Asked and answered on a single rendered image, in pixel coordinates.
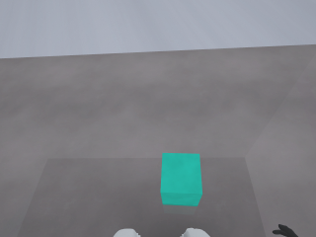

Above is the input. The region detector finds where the carton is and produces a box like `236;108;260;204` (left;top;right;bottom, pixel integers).
160;153;202;206

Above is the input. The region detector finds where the right robot hand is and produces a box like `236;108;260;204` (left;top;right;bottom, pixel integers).
273;224;298;237

